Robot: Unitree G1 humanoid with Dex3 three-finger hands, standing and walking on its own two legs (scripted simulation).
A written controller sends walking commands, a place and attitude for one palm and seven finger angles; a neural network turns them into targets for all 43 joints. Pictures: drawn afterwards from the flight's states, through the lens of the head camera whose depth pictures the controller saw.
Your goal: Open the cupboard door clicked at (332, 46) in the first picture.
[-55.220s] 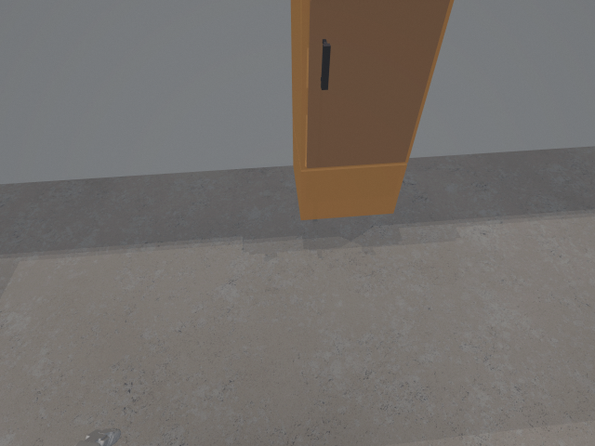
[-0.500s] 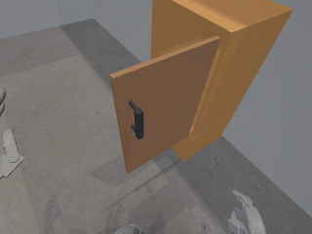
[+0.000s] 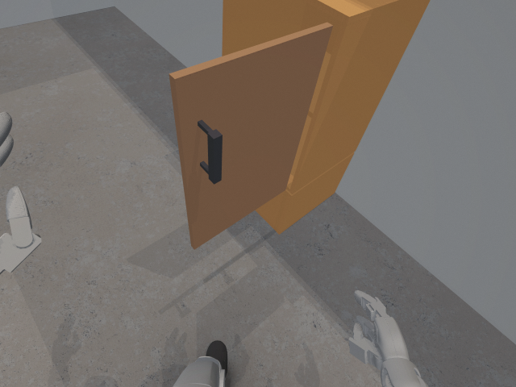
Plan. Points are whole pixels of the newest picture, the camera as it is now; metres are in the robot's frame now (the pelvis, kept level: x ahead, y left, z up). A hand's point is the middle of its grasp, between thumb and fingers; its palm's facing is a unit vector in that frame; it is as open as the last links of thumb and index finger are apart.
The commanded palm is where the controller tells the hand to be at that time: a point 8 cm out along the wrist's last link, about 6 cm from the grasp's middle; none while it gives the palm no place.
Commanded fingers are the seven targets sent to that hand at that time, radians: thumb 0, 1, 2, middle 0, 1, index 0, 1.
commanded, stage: stop stepping back and stand still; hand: left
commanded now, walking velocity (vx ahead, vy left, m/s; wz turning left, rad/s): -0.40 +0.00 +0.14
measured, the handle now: (209, 152) +0.53 +0.16 +0.00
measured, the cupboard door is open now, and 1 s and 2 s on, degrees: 90 90 90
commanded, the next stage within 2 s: let the arm hang, fingers relaxed in 1.42 s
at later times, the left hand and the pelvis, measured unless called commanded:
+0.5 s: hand out of the picture +0.07 +0.30 +0.18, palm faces +0.54 -0.76 -0.37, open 7.4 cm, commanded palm +0.01 +0.32 +0.20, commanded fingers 0.00 0.90 0.90 -0.20 -0.30 -0.20 -0.30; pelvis -0.11 +0.01 +0.02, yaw +4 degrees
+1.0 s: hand out of the picture +0.06 +0.31 +0.18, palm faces +0.49 -0.75 -0.45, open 7.4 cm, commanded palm -0.01 +0.34 +0.20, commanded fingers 0.00 0.90 0.90 -0.20 -0.30 -0.20 -0.30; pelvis -0.13 +0.03 +0.01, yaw +4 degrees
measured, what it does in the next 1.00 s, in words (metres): walks backwards: left foot, then left foot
